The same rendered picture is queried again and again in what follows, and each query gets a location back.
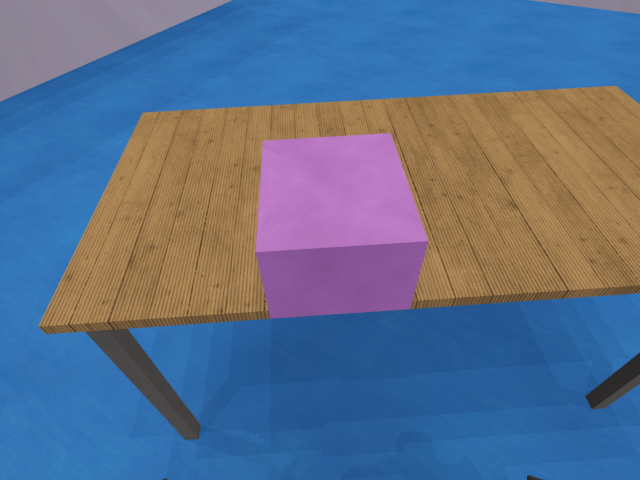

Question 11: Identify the carton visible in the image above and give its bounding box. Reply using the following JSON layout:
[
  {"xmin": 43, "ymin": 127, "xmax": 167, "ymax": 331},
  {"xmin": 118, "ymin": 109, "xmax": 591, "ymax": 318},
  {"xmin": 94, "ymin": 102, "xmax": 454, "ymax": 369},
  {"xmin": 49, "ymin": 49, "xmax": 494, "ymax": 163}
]
[{"xmin": 256, "ymin": 133, "xmax": 428, "ymax": 319}]

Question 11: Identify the table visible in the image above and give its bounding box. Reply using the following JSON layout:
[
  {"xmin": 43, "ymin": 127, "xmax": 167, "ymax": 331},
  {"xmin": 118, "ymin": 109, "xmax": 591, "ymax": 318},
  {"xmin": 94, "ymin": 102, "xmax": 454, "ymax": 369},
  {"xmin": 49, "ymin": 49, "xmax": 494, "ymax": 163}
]
[{"xmin": 38, "ymin": 86, "xmax": 640, "ymax": 440}]

